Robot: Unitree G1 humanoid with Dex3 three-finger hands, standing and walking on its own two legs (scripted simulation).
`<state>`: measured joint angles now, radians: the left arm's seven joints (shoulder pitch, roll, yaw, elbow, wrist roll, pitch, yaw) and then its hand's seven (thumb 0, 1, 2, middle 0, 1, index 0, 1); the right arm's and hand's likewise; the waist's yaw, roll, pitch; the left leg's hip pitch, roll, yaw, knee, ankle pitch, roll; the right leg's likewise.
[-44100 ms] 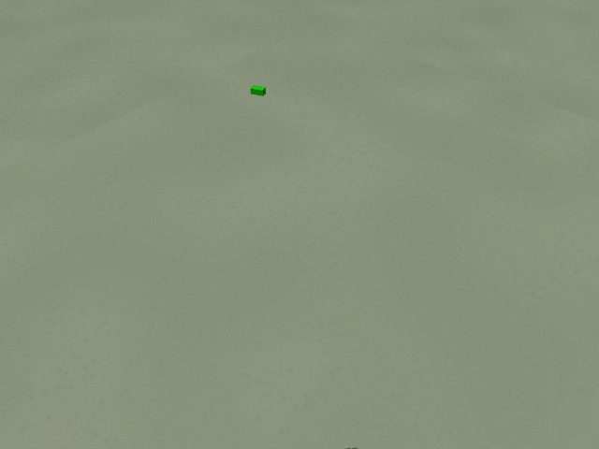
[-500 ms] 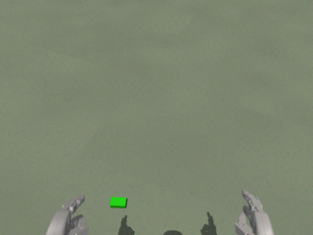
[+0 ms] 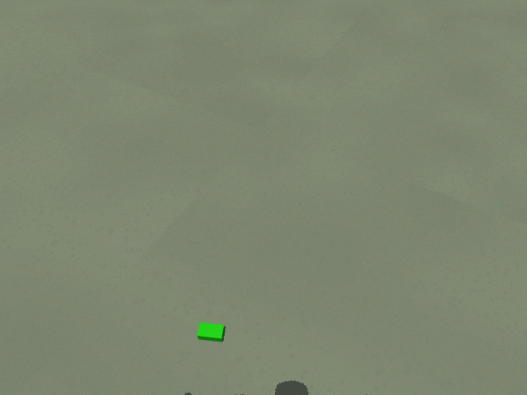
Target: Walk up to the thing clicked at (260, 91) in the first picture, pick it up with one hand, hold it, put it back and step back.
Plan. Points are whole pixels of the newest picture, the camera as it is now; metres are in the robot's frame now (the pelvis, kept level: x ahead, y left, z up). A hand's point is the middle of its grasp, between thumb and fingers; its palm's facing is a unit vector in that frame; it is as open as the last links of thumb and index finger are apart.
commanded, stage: stand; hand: left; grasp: from above
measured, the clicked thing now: (211, 332) +0.44 +0.20 -0.73
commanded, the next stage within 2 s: none
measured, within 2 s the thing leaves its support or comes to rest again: neither
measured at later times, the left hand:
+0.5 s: hand out of the picture +0.03 +0.24 -0.14, palm faces +0.03 -0.94 -0.33, open 7.4 cm
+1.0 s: hand out of the picture +0.04 +0.21 -0.13, palm faces +0.01 -0.95 -0.33, open 7.4 cm
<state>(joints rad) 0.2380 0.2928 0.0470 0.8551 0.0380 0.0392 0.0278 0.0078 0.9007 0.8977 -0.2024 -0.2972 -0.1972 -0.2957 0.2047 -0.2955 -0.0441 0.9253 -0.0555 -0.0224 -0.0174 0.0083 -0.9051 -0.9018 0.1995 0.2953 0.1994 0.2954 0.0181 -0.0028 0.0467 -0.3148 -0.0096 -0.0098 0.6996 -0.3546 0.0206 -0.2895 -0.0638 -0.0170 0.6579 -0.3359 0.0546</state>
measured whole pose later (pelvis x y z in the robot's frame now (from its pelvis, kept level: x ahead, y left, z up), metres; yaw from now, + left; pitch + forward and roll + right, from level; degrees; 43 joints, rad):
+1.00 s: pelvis +0.00 -0.02 +0.03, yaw +0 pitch -4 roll +0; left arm 0.17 0.28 0.03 1.15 0.02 0.00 0.01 0.00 0.90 0.90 -0.20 -0.30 -0.20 -0.30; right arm 0.15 -0.31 -0.01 1.13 -0.02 0.00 -0.01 0.00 -0.91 -0.90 0.20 0.30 0.20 0.30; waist 0.00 0.03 0.07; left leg -0.11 0.02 -0.01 0.37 -0.19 -0.02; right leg -0.10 -0.04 -0.03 0.37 -0.19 0.02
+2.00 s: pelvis +0.02 -0.03 +0.03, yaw -1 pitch -3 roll +0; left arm 0.11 0.32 0.02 1.12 0.01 -0.01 0.00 0.00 0.90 0.90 -0.20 -0.30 -0.20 -0.30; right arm 0.11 -0.34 -0.01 1.13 -0.02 -0.01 0.00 0.00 -0.91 -0.90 0.20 0.30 0.20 0.30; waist 0.00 0.01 0.06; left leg -0.08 0.03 0.00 0.32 -0.19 -0.03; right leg -0.09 -0.03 -0.02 0.34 -0.20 0.01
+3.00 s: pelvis -0.14 +0.00 +0.01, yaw -5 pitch -3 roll +1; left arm 0.15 0.34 0.06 0.85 0.02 0.04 0.00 0.00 0.90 0.90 -0.21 -0.30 -0.20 -0.30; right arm 0.15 -0.40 -0.04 0.89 0.00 0.04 -0.02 0.00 -0.91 -0.90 0.20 0.30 0.20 0.30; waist 0.00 0.02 0.17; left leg -0.45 -0.12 -0.10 1.11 -0.50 0.00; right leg -0.28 0.00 0.04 0.63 -0.30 -0.02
